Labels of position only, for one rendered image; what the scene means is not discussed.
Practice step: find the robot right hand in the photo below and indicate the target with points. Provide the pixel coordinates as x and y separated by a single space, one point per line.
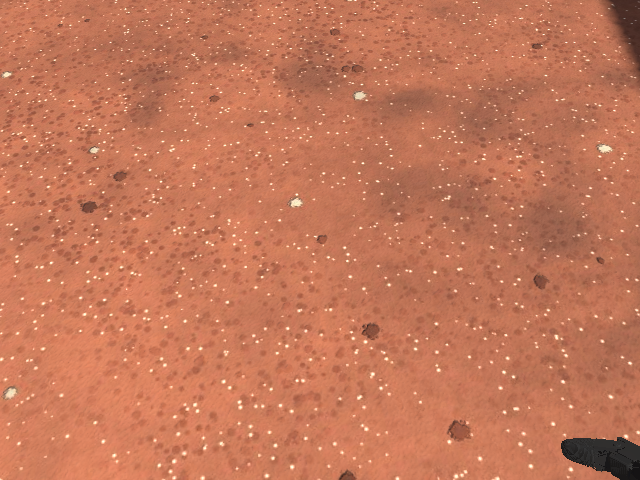
621 457

